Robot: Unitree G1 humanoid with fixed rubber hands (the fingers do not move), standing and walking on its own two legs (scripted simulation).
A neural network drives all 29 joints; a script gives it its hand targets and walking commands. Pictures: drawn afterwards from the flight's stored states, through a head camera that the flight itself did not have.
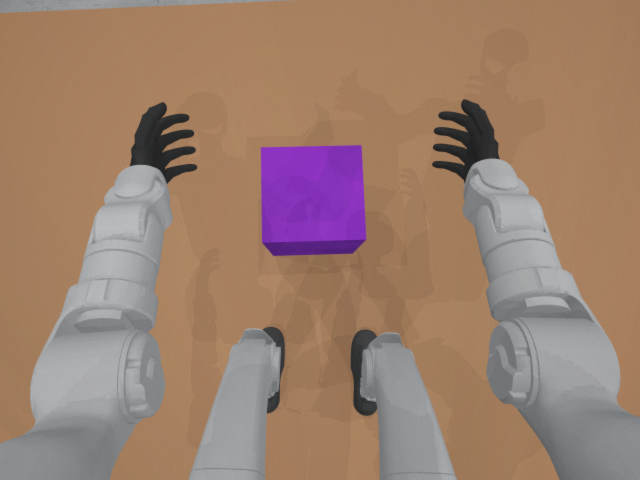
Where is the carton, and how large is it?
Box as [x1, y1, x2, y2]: [261, 145, 365, 255]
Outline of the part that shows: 361,145 261,147 262,242 273,255 352,253 365,240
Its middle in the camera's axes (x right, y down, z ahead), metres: -0.02 -0.08 +0.92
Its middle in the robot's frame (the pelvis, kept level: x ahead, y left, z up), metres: +0.52 +0.03 -0.53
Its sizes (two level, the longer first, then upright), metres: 0.210 0.200 0.250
